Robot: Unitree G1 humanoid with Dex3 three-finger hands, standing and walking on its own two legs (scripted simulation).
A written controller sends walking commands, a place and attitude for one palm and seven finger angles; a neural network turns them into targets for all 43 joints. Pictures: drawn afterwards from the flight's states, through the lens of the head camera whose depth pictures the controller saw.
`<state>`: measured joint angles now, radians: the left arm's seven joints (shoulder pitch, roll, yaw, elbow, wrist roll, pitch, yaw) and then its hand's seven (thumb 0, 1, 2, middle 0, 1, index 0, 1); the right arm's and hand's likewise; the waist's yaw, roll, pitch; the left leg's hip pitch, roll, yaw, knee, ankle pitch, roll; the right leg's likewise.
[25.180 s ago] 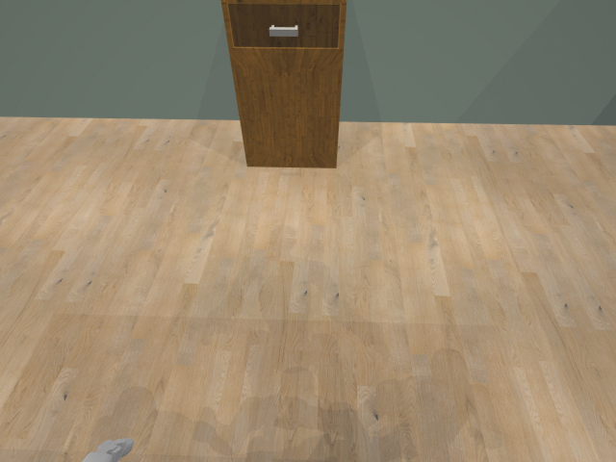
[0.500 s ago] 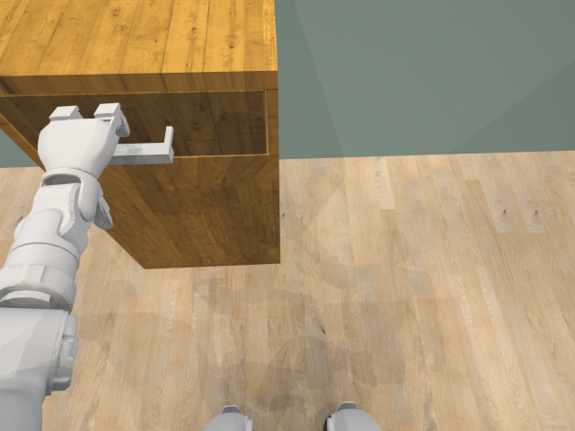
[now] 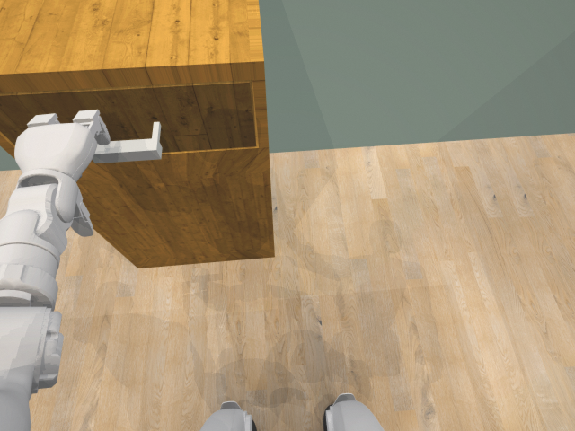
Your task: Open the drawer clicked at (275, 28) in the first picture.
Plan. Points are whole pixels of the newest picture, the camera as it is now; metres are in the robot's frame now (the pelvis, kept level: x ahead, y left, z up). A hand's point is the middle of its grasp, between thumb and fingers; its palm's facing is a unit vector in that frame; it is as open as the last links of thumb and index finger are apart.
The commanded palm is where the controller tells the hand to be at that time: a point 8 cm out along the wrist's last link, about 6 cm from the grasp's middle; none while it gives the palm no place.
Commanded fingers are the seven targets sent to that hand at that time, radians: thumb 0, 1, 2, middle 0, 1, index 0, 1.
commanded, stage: re-aim the fingers above the handle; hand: left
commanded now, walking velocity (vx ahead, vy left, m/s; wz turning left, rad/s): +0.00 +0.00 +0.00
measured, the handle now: (127, 140) +0.58 +0.26 -0.02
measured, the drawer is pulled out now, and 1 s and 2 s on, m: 0.00 0.00 0.00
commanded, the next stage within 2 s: lower the fingers behind the handle in 1.28 s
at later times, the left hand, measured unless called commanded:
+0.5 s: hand (112, 169) +0.48 +0.24 +0.03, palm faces -0.09 -0.03 -1.00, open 13.9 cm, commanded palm +0.46 +0.25 +0.09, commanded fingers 0.00 -0.50 0.30 -0.30 -1.20 -0.30 -1.20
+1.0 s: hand (107, 158) +0.49 +0.24 +0.05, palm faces +0.04 -0.05 -1.00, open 13.9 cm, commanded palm +0.46 +0.26 +0.09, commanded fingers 0.00 -0.50 0.30 -0.30 -1.20 -0.30 -1.20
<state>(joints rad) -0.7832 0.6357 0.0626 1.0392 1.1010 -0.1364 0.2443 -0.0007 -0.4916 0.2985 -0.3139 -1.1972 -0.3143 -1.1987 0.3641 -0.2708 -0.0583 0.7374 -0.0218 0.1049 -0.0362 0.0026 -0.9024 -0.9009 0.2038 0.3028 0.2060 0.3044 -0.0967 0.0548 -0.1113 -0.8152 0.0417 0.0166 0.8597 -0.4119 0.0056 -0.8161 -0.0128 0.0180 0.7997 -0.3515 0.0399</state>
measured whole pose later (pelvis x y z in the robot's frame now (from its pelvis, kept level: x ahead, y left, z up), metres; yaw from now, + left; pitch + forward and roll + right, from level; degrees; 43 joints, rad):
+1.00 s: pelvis +0.00 -0.01 +0.00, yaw +1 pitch +21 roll -2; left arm -0.77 0.56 0.07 0.94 1.11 -0.19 0.32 0.00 -0.49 0.30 -0.32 -1.20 -0.32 -1.20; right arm 0.31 -0.28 -0.07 0.73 -0.04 0.09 -0.04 0.00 -0.90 -0.90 0.20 0.30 0.20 0.30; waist -0.11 0.04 -0.14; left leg -0.81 0.04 0.00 0.87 -0.42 0.00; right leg -0.80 -0.01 0.00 0.81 -0.37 0.03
